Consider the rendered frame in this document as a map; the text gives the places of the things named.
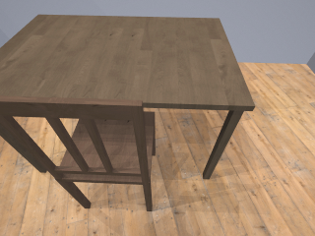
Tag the chair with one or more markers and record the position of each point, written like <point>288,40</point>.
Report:
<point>113,143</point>

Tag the table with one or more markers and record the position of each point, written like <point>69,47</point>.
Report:
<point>168,62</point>

